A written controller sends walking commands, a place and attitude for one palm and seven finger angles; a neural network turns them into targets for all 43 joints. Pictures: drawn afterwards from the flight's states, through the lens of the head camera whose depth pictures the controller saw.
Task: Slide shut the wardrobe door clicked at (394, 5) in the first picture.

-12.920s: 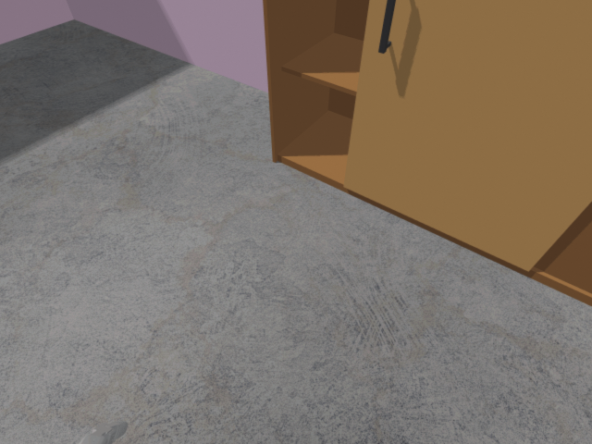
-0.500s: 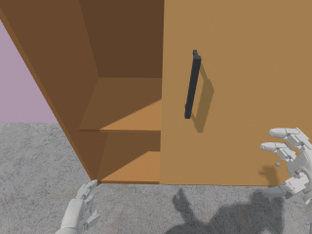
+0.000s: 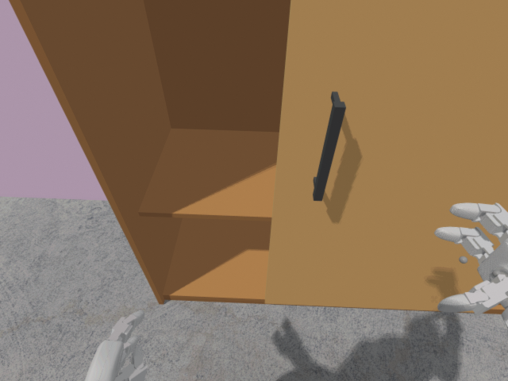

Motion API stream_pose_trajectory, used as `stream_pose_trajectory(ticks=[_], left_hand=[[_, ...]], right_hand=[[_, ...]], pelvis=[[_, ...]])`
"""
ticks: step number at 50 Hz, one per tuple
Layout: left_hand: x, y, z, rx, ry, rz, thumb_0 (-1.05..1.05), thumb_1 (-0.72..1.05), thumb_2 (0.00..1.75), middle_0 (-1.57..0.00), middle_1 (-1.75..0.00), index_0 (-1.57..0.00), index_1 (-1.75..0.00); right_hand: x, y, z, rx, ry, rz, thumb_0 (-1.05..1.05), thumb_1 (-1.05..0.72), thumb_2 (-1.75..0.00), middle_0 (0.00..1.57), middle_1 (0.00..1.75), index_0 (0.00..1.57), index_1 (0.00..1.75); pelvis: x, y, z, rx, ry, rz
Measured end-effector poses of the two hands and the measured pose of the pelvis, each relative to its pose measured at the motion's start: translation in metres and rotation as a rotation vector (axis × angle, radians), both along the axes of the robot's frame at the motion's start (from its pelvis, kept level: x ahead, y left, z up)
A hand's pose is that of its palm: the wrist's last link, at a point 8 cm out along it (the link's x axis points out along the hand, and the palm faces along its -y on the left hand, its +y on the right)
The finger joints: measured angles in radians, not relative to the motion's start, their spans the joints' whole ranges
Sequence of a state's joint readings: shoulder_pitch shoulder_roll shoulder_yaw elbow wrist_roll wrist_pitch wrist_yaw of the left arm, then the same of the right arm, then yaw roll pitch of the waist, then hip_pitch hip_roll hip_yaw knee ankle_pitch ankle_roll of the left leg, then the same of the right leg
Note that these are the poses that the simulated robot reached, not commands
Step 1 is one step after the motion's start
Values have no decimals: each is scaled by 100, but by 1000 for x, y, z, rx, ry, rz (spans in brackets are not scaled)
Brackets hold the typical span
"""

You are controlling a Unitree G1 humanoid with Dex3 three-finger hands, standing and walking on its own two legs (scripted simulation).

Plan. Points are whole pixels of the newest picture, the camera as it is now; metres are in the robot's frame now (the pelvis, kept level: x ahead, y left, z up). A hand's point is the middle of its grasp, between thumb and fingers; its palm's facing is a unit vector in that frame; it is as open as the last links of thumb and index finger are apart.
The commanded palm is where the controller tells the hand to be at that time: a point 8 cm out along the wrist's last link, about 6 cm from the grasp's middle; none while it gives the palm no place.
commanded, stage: raise the hand with hooked fingers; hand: right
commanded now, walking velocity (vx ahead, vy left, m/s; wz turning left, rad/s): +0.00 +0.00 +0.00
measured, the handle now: (325, 151) +0.53 -0.13 +0.09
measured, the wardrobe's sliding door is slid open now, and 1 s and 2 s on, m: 0.41 0.41 0.41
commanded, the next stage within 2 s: move the hooked fingers beside the handle in 0.16 s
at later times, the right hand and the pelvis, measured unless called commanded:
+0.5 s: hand (433, 240) +0.30 -0.25 +0.11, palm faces +0.08 +1.00 -0.03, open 14.0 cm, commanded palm +0.28 -0.29 +0.11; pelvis +0.00 +0.04 +0.00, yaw +0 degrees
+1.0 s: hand (402, 210) +0.36 -0.22 +0.10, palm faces +0.02 +1.00 -0.01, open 14.0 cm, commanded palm +0.34 -0.26 +0.11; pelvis +0.01 +0.01 +0.00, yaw +1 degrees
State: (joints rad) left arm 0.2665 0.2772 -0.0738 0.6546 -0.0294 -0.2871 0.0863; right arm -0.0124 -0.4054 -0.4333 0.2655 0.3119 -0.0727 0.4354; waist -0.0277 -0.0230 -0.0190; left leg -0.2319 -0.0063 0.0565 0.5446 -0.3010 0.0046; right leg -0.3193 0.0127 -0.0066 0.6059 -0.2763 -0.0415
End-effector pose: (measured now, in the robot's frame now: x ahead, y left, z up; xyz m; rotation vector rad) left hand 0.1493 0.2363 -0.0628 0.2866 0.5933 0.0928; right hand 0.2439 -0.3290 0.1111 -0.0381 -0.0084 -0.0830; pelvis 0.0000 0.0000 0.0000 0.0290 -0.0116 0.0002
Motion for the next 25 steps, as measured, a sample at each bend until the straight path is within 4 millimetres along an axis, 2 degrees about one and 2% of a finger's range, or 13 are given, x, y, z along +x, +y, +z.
stream_pose_trajectory(ticks=[8,17,25], left_hand=[[10,15,-4,-21,-18,8,1,91,90,-20,-30,-21,-30],[14,32,-7,-30,-27,24,1,91,90,-20,-30,-21,-30],[1,46,-15,-7,19,60,1,91,90,-20,-30,-21,-30]], right_hand=[[5,16,8,-12,-5,13,-1,50,-30,30,120,30,120],[8,31,-1,16,18,7,-1,50,-30,30,120,30,120],[31,30,2,6,4,1,-1,50,-30,30,120,30,120]], pelvis=[[4,15,0,-7,5,-3],[5,29,-2,-15,17,1],[1,35,-5,-15,29,1]])
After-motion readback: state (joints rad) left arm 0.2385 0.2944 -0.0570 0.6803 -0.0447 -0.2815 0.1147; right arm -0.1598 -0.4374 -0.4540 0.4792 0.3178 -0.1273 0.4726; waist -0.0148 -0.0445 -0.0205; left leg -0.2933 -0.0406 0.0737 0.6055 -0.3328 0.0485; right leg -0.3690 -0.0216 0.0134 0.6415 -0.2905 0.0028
